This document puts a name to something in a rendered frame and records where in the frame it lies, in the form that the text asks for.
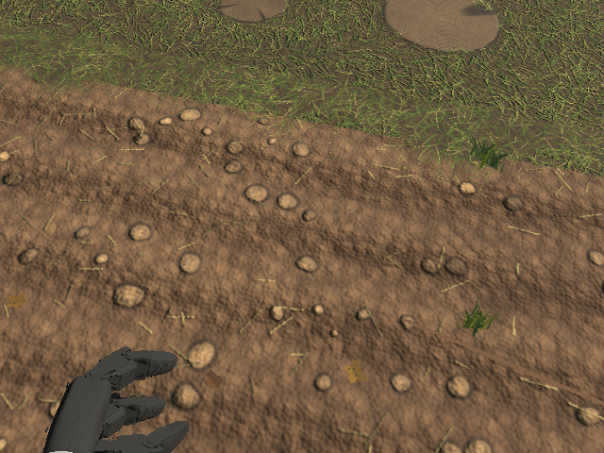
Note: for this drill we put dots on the robot left hand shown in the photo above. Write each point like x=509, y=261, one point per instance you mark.
x=89, y=412

